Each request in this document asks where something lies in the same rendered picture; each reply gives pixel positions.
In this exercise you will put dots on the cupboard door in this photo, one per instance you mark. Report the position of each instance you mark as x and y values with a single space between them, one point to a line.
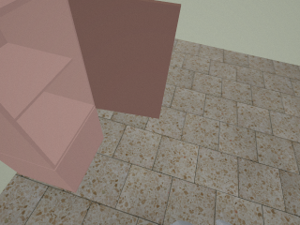
126 48

